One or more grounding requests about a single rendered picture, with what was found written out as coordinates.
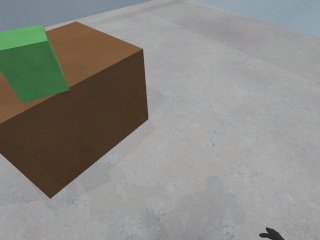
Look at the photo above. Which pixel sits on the pedestal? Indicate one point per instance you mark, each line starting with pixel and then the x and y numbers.
pixel 52 140

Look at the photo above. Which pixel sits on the robot right hand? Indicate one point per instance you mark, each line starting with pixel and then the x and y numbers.
pixel 272 234

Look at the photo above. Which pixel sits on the carton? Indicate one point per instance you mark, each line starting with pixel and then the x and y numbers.
pixel 29 63

